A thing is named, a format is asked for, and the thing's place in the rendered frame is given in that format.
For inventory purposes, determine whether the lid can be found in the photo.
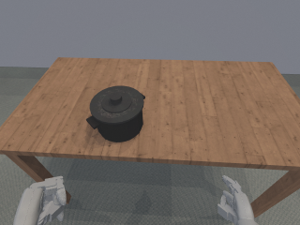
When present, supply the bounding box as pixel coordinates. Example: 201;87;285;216
89;85;144;125

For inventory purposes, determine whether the knob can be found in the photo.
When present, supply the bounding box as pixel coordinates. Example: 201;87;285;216
110;92;122;104

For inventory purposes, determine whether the pot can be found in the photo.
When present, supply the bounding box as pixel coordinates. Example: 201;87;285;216
86;94;145;143

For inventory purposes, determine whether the left robot hand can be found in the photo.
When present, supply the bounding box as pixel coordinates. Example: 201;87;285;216
13;175;67;225

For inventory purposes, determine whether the right robot hand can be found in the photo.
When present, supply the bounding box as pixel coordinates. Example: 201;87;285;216
217;175;255;225

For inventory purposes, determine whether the table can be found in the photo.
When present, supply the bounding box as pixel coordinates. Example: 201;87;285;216
0;57;300;218

